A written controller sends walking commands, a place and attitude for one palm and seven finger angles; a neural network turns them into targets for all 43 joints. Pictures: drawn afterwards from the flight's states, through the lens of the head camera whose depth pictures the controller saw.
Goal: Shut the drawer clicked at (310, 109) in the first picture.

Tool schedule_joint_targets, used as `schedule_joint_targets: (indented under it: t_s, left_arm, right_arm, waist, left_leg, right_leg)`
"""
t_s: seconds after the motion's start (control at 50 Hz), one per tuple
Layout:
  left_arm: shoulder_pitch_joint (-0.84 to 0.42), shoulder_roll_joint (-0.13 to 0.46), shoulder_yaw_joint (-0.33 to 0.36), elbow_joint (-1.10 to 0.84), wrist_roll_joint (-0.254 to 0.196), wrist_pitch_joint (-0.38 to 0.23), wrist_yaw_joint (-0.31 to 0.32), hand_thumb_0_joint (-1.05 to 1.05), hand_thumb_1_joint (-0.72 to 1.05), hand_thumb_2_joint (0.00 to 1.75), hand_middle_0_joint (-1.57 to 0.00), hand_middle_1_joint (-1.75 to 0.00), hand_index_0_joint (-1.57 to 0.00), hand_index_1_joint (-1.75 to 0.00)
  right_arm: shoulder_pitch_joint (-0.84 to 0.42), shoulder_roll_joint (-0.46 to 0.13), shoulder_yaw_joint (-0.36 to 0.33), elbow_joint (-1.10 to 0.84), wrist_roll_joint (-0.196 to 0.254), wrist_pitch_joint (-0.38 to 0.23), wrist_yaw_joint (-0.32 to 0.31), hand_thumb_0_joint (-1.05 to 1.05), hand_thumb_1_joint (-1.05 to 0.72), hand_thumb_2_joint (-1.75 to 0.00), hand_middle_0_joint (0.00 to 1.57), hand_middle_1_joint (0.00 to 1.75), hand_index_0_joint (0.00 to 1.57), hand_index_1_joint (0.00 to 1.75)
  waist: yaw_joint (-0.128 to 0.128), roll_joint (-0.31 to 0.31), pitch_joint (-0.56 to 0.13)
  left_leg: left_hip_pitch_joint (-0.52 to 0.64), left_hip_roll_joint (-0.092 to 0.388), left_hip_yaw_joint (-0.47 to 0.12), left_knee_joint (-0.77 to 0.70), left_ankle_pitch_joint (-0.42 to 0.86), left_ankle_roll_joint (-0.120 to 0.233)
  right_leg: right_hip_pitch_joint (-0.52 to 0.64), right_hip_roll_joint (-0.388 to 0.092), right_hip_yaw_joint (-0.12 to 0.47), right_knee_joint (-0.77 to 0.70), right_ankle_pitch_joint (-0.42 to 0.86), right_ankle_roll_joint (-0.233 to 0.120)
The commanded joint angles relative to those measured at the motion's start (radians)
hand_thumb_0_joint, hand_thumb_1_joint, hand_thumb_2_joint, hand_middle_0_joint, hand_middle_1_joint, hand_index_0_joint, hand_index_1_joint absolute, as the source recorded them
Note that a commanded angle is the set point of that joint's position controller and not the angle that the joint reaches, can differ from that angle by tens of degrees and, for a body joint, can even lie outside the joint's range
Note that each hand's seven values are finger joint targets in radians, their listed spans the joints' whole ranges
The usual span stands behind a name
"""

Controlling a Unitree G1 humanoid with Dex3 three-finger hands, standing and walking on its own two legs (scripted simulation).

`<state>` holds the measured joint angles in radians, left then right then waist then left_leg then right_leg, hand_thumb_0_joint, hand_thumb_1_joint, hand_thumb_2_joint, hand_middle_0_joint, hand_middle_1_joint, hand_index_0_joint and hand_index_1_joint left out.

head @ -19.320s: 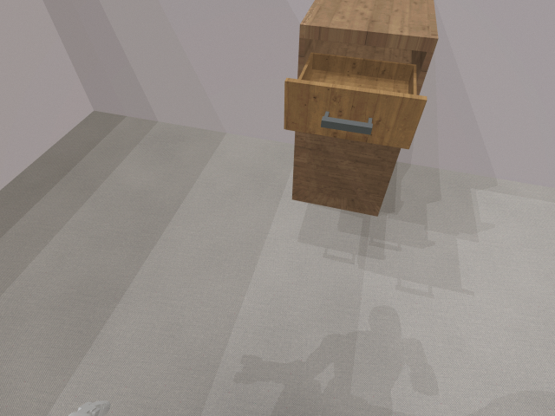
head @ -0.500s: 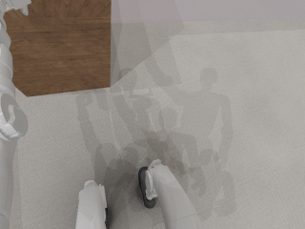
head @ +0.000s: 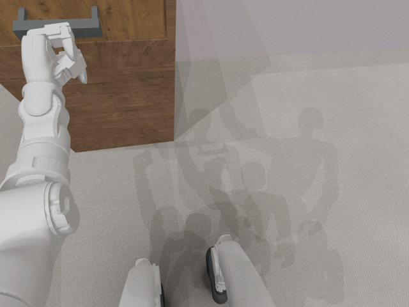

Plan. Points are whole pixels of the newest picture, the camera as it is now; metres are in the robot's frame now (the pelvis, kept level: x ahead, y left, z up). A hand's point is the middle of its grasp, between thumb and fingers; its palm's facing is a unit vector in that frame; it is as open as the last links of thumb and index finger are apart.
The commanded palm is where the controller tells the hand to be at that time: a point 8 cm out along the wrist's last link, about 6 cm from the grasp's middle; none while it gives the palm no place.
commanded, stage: draw the hand back to the body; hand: left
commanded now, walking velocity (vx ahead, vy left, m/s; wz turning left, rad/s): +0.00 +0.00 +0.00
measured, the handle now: (59, 20) +0.64 +0.19 +0.04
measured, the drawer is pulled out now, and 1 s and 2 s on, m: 0.00 0.00 0.00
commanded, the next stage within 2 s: step back with the hand held close in 1.38 s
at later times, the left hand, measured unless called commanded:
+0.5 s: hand (16, 114) +0.40 +0.19 +0.14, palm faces +0.03 -1.00 -0.03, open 3.3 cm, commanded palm +0.36 +0.24 +0.15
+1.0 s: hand out of the picture +0.26 +0.22 +0.23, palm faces +0.34 -0.89 -0.31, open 3.3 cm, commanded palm +0.21 +0.27 +0.25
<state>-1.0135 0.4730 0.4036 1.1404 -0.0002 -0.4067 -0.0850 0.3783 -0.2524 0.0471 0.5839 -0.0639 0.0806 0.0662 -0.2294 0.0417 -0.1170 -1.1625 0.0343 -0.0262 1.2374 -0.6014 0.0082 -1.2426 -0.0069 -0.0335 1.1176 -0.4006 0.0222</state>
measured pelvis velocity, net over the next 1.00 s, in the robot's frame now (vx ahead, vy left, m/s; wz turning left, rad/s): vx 0.04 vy -0.01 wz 0.05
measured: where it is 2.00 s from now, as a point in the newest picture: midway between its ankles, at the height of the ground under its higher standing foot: (188, 302)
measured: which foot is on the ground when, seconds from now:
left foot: down 0.00-1.00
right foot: down 0.00-1.00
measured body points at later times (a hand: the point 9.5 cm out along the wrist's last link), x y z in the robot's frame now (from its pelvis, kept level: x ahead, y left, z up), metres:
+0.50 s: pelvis +0.04 +0.00 +0.07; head +0.10 +0.00 +0.51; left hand +0.39 +0.24 +0.15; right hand +0.17 -0.25 -0.03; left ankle -0.03 +0.11 -0.63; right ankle +0.06 -0.14 -0.63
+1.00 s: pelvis +0.04 -0.01 +0.11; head +0.03 -0.03 +0.56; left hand +0.24 +0.27 +0.25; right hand +0.24 -0.20 +0.03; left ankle -0.03 +0.11 -0.63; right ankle +0.06 -0.14 -0.63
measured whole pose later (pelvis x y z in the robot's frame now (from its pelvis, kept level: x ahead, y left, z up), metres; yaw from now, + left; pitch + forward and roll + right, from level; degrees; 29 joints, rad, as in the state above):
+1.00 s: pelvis +0.04 -0.01 +0.11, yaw +3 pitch -2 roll -1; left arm 0.28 0.29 0.17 -0.23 -0.05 -0.06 0.08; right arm 0.19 -0.22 0.06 0.58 0.00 -0.06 -0.07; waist 0.06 0.07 0.00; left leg -0.07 0.01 -0.02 0.45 -0.34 0.00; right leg -0.18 -0.03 -0.04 0.44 -0.22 0.02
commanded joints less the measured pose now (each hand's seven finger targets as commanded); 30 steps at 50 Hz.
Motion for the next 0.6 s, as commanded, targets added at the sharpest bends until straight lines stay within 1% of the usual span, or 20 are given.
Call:
schedule_joint_targets:
  t_s: [0.0, 0.02, 0.06, 0.08, 0.1, 0.12, 0.14, 0.18, 0.22, 0.24, 0.28, 0.3, 0.32, 0.4, 0.42, 0.48, 0.5, 0.52, 0.54, 0.58]
  left_arm:
    - [-0.349, 0.203, 0.026, -0.292, -0.026, -0.098, -0.007, 0.0, 0.9, 0.9, -1.4, -1.6, -1.4, -1.6]
    - [-0.268, 0.219, 0.038, -0.352, -0.035, -0.095, -0.014, 0.0, 0.9, 0.9, -1.4, -1.6, -1.4, -1.6]
    - [-0.12, 0.157, -0.004, -0.484, -0.068, -0.07, -0.031, 0.0, 0.9, 0.9, -1.4, -1.6, -1.4, -1.6]
    - [-0.019, 0.142, -0.008, -0.518, -0.086, -0.046, -0.037, 0.0, 0.9, 0.9, -1.4, -1.6, -1.4, -1.6]
    - [0.027, 0.131, -0.017, -0.58, -0.108, -0.026, -0.041, 0.0, 0.9, 0.9, -1.4, -1.6, -1.4, -1.6]
    - [0.08, 0.102, -0.034, -0.634, -0.126, -0.006, -0.043, 0.0, 0.9, 0.9, -1.4, -1.6, -1.4, -1.6]
    - [0.117, 0.081, -0.044, -0.688, -0.142, 0.01, -0.043, 0.0, 0.9, 0.9, -1.4, -1.6, -1.4, -1.6]
    - [0.165, 0.071, -0.05, -0.746, -0.163, 0.022, -0.034, 0.0, 0.9, 0.9, -1.4, -1.6, -1.4, -1.6]
    - [0.224, 0.048, -0.058, -0.778, -0.176, 0.017, -0.029, 0.0, 0.9, 0.9, -1.4, -1.6, -1.4, -1.6]
    - [0.236, 0.044, -0.069, -0.803, -0.174, 0.008, -0.029, 0.0, 0.9, 0.9, -1.4, -1.6, -1.4, -1.6]
    - [0.27, -0.008, -0.124, -0.868, -0.175, -0.007, -0.039, 0.0, 0.9, 0.9, -1.4, -1.6, -1.4, -1.6]
    - [0.334, -0.028, -0.134, -0.864, -0.18, -0.004, -0.047, 0.0, 0.9, 0.9, -1.4, -1.6, -1.4, -1.6]
    - [0.362, -0.061, -0.164, -0.87, -0.189, 0.002, -0.059, 0.0, 0.9, 0.9, -1.4, -1.6, -1.4, -1.6]
    - [0.48, -0.068, -0.171, -0.906, -0.21, 0.046, -0.1, 0.0, 0.9, 0.9, -1.4, -1.6, -1.4, -1.6]
    - [0.516, -0.055, -0.15, -0.921, -0.219, 0.058, -0.103, 0.0, 0.9, 0.9, -1.4, -1.6, -1.4, -1.6]
    - [0.579, -0.047, -0.137, -0.979, -0.237, 0.086, -0.113, 0.0, 0.9, 0.9, -1.4, -1.6, -1.4, -1.6]
    - [0.581, 0.057, -0.172, -1.071, -0.109, 0.128, -0.011, 0.0, 0.9, 0.9, -1.4, -1.6, -1.4, -1.6]
    - [0.61, 0.006, -0.187, -1.124, -0.1, 0.16, 0.043, 0.0, 0.9, 0.9, -1.4, -1.6, -1.4, -1.6]
    - [0.669, -0.014, -0.206, -1.145, -0.087, 0.187, 0.079, 0.0, 0.9, 0.9, -1.4, -1.6, -1.4, -1.6]
    - [0.745, -0.013, -0.207, -1.21, -0.075, 0.224, 0.123, 0.0, 0.9, 0.9, -1.4, -1.6, -1.4, -1.6]
  right_arm:
    - [0.235, -0.182, -0.082, -0.029, -0.003, 0.007, -0.017, 0.0, -0.9, -0.9, 0.2, 0.3, 0.2, 0.3]
    - [0.224, -0.182, -0.084, -0.05, 0.003, 0.013, -0.017, 0.0, -0.9, -0.9, 0.2, 0.3, 0.2, 0.3]
    - [0.205, -0.171, -0.091, -0.087, 0.02, 0.017, -0.011, 0.0, -0.9, -0.9, 0.2, 0.3, 0.2, 0.3]
    - [0.196, -0.166, -0.093, -0.1, 0.031, 0.022, -0.01, 0.0, -0.9, -0.9, 0.2, 0.3, 0.2, 0.3]
    - [0.185, -0.165, -0.096, -0.112, 0.041, 0.022, -0.013, 0.0, -0.9, -0.9, 0.2, 0.3, 0.2, 0.3]
    - [0.171, -0.159, -0.098, -0.125, 0.051, 0.019, -0.016, 0.0, -0.9, -0.9, 0.2, 0.3, 0.2, 0.3]
    - [0.156, -0.155, -0.097, -0.136, 0.059, 0.013, -0.019, 0.0, -0.9, -0.9, 0.2, 0.3, 0.2, 0.3]
    - [0.138, -0.151, -0.096, -0.134, 0.068, -0.001, -0.032, 0.0, -0.9, -0.9, 0.2, 0.3, 0.2, 0.3]
    - [0.117, -0.146, -0.096, -0.129, 0.072, -0.017, -0.041, 0.0, -0.9, -0.9, 0.2, 0.3, 0.2, 0.3]
    - [0.106, -0.146, -0.095, -0.127, 0.074, -0.025, -0.047, 0.0, -0.9, -0.9, 0.2, 0.3, 0.2, 0.3]
    - [0.083, -0.136, -0.094, -0.122, 0.076, -0.043, -0.053, 0.0, -0.9, -0.9, 0.2, 0.3, 0.2, 0.3]
    - [0.076, -0.134, -0.096, -0.121, 0.079, -0.051, -0.056, 0.0, -0.9, -0.9, 0.2, 0.3, 0.2, 0.3]
    - [0.065, -0.132, -0.095, -0.118, 0.081, -0.059, -0.056, 0.0, -0.9, -0.9, 0.2, 0.3, 0.2, 0.3]
    - [0.002, -0.132, -0.09, -0.139, 0.095, -0.078, -0.065, 0.0, -0.9, -0.9, 0.2, 0.3, 0.2, 0.3]
    - [-0.013, -0.133, -0.089, -0.148, 0.096, -0.082, -0.068, 0.0, -0.9, -0.9, 0.2, 0.3, 0.2, 0.3]
    - [-0.072, -0.128, -0.076, -0.18, 0.104, -0.1, -0.076, 0.0, -0.9, -0.9, 0.2, 0.3, 0.2, 0.3]
    - [-0.155, -0.123, -0.087, -0.199, 0.103, -0.082, -0.094, 0.0, -0.9, -0.9, 0.2, 0.3, 0.2, 0.3]
    - [-0.168, -0.106, -0.082, -0.218, 0.1, -0.084, -0.105, 0.0, -0.9, -0.9, 0.2, 0.3, 0.2, 0.3]
    - [-0.182, -0.104, -0.075, -0.216, 0.098, -0.085, -0.115, 0.0, -0.9, -0.9, 0.2, 0.3, 0.2, 0.3]
    - [-0.208, -0.097, -0.063, -0.216, 0.099, -0.091, -0.131, 0.0, -0.9, -0.9, 0.2, 0.3, 0.2, 0.3]
  waist:
    - [0.018, 0.171, -0.678]
    - [0.048, 0.172, -0.72]
    - [0.079, 0.202, -0.76]
    - [0.097, 0.164, -0.737]
    - [0.098, 0.105, -0.706]
    - [0.105, 0.082, -0.675]
    - [0.11, 0.085, -0.653]
    - [0.107, 0.037, -0.589]
    - [0.112, 0.02, -0.521]
    - [0.115, 0.019, -0.499]
    - [0.118, 0.092, -0.474]
    - [0.126, 0.087, -0.461]
    - [0.12, 0.067, -0.431]
    - [0.147, 0.061, -0.342]
    - [0.159, 0.031, -0.334]
    - [0.177, 0.019, -0.273]
    - [0.216, 0.008, -0.298]
    - [0.202, 0.01, -0.259]
    - [0.213, 0.003, -0.247]
    - [0.222, -0.001, -0.205]
  left_leg:
    - [0.41, -0.018, -0.017, -0.137, 0.678, -0.009]
    - [0.442, -0.016, -0.016, -0.157, 0.734, -0.014]
    - [0.523, -0.015, -0.007, -0.192, 0.839, -0.016]
    - [0.524, -0.012, -0.003, -0.22, 0.859, -0.013]
    - [0.505, -0.01, 0.002, -0.246, 0.837, -0.005]
    - [0.484, -0.014, 0.015, -0.274, 0.8, 0.004]
    - [0.476, -0.018, 0.024, -0.3, 0.766, 0.007]
    - [0.479, -0.017, 0.029, -0.332, 0.733, 0.012]
    - [0.483, -0.023, 0.043, -0.362, 0.667, 0.011]
    - [0.499, -0.024, 0.042, -0.378, 0.654, 0.009]
    - [0.595, -0.021, 0.037, -0.398, 0.719, 0.003]
    - [0.623, -0.017, 0.037, -0.405, 0.752, 0.0]
    - [0.635, -0.016, 0.036, -0.416, 0.755, -0.002]
    - [0.666, -0.018, 0.032, -0.47, 0.721, -0.007]
    - [0.661, -0.021, 0.032, -0.483, 0.693, -0.007]
    - [0.655, -0.03, 0.033, -0.523, 0.6, -0.003]
    - [0.705, -0.043, 0.04, -0.572, 0.583, 0.006]
    - [0.724, -0.04, 0.039, -0.6, 0.547, 0.005]
    - [0.745, -0.036, 0.037, -0.622, 0.544, 0.006]
    - [0.792, -0.029, 0.032, -0.657, 0.564, 0.009]
  right_leg:
    - [0.48, 0.038, -0.011, -0.066, 0.442, -0.048]
    - [0.539, 0.037, -0.009, -0.074, 0.482, -0.05]
    - [0.609, 0.039, -0.009, -0.104, 0.557, -0.051]
    - [0.654, 0.04, -0.01, -0.127, 0.584, -0.05]
    - [0.7, 0.039, -0.007, -0.149, 0.601, -0.046]
    - [0.751, 0.039, -0.002, -0.173, 0.621, -0.045]
    - [0.786, 0.037, 0.0, -0.192, 0.622, -0.044]
    - [0.818, 0.037, 0.001, -0.22, 0.624, -0.04]
    - [0.839, 0.037, 0.002, -0.25, 0.597, -0.036]
    - [0.842, 0.036, 0.0, -0.259, 0.576, -0.035]
    - [0.824, 0.035, -0.008, -0.277, 0.571, -0.037]
    - [0.822, 0.034, -0.011, -0.287, 0.568, -0.037]
    - [0.825, 0.033, -0.016, -0.301, 0.569, -0.035]
    - [0.852, 0.028, -0.031, -0.337, 0.528, -0.038]
    - [0.876, 0.027, -0.033, -0.347, 0.519, -0.038]
    - [0.914, 0.023, -0.033, -0.374, 0.473, -0.042]
    - [0.982, -0.003, 0.004, -0.42, 0.419, -0.05]
    - [0.98, -0.005, -0.004, -0.446, 0.392, -0.049]
    - [1.009, -0.008, -0.007, -0.464, 0.385, -0.049]
    - [1.036, -0.005, -0.012, -0.498, 0.391, -0.049]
